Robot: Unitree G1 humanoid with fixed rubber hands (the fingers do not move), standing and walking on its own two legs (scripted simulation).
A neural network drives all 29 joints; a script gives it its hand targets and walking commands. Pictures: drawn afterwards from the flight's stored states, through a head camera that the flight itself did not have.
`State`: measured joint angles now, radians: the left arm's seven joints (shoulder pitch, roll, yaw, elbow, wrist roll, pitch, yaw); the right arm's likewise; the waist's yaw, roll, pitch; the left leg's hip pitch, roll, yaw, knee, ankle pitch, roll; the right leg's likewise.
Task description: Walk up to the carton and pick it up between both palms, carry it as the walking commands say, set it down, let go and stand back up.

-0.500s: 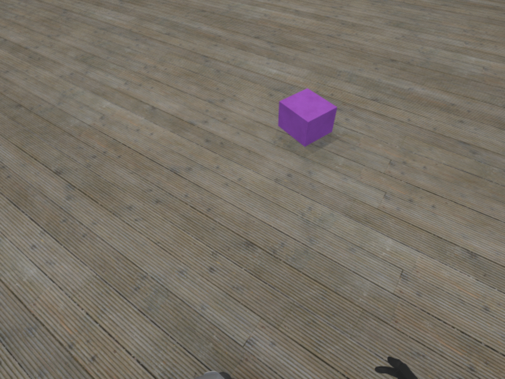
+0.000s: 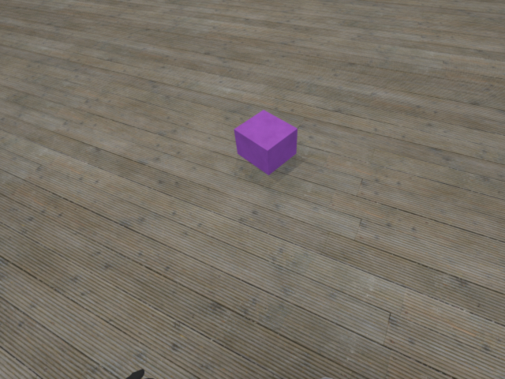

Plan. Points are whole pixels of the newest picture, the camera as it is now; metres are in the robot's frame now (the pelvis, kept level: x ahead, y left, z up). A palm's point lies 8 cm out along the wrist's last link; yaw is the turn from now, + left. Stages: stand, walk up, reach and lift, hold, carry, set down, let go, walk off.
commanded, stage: walk up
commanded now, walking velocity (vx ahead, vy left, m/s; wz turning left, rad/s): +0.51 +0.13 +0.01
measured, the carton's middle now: (266, 141) +1.36 -0.08 -0.67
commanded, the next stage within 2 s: none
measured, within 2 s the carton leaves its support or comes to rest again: neither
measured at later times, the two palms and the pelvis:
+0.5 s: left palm out of the picture +0.15 +0.27 -0.13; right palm (336, 243) +0.41 -0.17 -0.13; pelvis +0.27 +0.05 +0.00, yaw +1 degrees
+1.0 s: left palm (177, 164) +0.68 +0.20 -0.11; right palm (369, 229) +0.44 -0.26 -0.14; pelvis +0.55 -0.03 +0.00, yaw +0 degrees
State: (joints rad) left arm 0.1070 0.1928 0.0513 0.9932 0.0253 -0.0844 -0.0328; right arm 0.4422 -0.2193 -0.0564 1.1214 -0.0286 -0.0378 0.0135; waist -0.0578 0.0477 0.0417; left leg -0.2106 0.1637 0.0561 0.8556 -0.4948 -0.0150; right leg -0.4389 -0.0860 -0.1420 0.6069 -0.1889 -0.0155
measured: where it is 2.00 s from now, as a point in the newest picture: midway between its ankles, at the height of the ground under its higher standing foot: (265, 207)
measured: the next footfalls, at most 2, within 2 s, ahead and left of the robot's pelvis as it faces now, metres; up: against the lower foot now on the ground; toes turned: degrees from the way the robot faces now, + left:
left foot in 0.46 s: +0.41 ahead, +0.18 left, +0.00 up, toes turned +10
right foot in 0.94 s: +0.66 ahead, -0.14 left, +0.00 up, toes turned -10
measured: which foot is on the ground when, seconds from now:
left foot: up 0.00-0.44, down 0.46-0.94, up 0.96-1.00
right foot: down 0.00-0.46, up 0.48-0.92, down 0.94-1.00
